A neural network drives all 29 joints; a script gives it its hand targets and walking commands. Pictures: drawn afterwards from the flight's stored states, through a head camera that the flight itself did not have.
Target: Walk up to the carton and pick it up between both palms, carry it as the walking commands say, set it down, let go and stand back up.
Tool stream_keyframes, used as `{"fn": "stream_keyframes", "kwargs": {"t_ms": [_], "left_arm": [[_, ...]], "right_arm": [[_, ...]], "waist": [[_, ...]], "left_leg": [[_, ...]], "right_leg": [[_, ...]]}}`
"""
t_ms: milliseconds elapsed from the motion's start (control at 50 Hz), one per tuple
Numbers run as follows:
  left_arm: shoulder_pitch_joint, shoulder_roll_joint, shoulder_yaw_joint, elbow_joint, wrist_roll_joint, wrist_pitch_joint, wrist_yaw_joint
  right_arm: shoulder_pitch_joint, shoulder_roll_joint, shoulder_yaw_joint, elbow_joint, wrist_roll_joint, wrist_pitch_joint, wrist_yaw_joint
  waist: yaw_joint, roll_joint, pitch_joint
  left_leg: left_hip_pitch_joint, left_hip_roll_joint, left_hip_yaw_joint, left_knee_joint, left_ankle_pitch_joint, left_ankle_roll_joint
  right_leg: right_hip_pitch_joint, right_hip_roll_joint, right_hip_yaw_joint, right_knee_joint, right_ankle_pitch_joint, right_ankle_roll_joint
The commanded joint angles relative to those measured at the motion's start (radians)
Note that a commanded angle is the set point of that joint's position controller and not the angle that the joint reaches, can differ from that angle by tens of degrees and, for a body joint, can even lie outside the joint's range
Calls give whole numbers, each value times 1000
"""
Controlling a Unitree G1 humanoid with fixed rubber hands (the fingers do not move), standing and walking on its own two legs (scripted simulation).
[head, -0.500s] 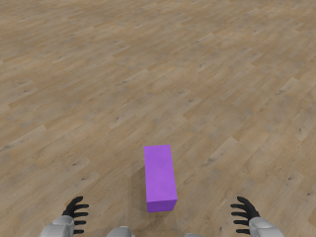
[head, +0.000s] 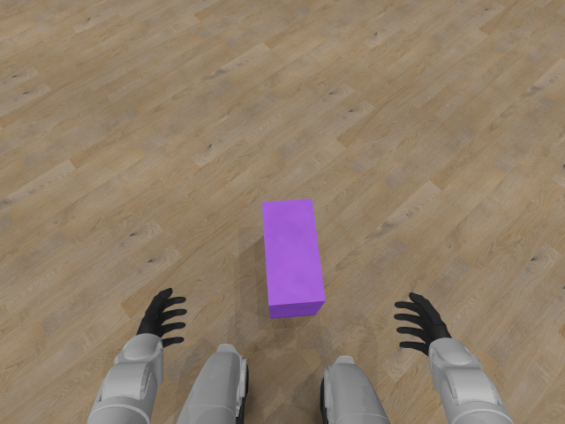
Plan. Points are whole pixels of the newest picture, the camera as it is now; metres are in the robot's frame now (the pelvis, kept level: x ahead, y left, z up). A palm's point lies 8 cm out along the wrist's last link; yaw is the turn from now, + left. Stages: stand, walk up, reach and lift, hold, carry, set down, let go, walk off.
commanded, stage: reach and lift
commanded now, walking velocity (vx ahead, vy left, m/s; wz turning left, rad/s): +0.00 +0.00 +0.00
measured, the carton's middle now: (290, 262) +0.48 -0.01 -0.58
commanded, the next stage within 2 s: none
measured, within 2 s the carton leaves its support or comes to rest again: neither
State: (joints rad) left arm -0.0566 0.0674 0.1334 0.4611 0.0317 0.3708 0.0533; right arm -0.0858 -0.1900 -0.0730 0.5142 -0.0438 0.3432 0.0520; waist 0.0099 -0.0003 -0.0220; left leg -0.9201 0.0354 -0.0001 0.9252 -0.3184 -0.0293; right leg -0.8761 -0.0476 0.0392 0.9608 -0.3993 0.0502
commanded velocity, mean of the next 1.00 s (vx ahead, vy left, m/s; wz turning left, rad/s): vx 0.00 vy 0.00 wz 0.00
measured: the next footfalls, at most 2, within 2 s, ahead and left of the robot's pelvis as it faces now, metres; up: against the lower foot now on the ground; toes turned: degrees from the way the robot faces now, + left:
none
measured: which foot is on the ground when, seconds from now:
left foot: down 0.00-1.00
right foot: down 0.00-1.00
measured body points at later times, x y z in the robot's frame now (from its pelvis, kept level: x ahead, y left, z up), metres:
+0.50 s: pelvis -0.03 -0.01 -0.04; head +0.19 +0.00 +0.35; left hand +0.35 +0.18 -0.15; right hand +0.39 -0.18 -0.15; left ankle +0.07 +0.14 -0.68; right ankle +0.03 -0.15 -0.68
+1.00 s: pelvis -0.02 +0.00 -0.06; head +0.28 +0.00 +0.27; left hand +0.45 +0.17 -0.18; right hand +0.49 -0.15 -0.18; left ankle +0.07 +0.14 -0.68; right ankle +0.03 -0.15 -0.68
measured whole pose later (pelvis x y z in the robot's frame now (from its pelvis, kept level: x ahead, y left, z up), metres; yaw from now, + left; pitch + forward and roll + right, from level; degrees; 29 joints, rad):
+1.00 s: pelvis -0.02 +0.00 -0.06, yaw -1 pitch +45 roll -1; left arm -0.92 0.00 0.39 0.67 0.15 0.08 0.14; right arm -1.03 -0.13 -0.32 0.85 -0.16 0.06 -0.04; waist 0.04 -0.01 -0.06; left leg -1.58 0.05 -0.02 1.07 -0.27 -0.04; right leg -1.54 -0.02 0.04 1.11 -0.35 0.05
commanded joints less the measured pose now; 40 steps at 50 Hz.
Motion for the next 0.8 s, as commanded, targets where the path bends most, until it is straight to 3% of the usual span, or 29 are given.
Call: {"fn": "stream_keyframes", "kwargs": {"t_ms": [0, 80, 220, 360, 560, 780], "left_arm": [[-117, 51, 35, -82, 8, 10, 5], [-279, 45, 45, -84, 12, 43, 19], [-471, 29, 75, -23, 28, 47, 52], [-630, 6, 107, 24, 44, -46, 78], [-808, -18, 144, 80, 72, -201, 101], [-1024, -10, 209, 136, 88, -288, 105]], "right_arm": [[-160, -69, -35, -93, 2, 12, -11], [-308, -56, -56, -66, 1, 39, -17], [-522, -43, -97, 34, -23, 36, -35], [-703, -25, -140, 121, -26, -51, -59], [-899, -12, -190, 208, -45, -201, -90], [-1128, -37, -217, 250, -72, -285, -99]], "waist": [[2, -34, -325], [-5, -37, -332], [11, -24, -389], [19, -25, -541], [12, -17, -788], [35, -8, -925]], "left_leg": [[236, -99, 56, -78, -23, -15], [194, -95, 57, -49, -123, -16], [147, -105, 66, -2, -103, -26], [97, -120, 76, 45, 1, -34], [66, -142, 77, 95, 243, -57], [36, -144, 85, 109, 365, -52]], "right_leg": [[69, 95, -70, -129, -32, -53], [43, 96, -79, -103, -115, -54], [-21, 104, -85, -72, -107, -47], [-70, 116, -89, -34, 2, -27], [-123, 164, -101, 37, 257, -15], [-198, 194, -106, 66, 317, -10]]}}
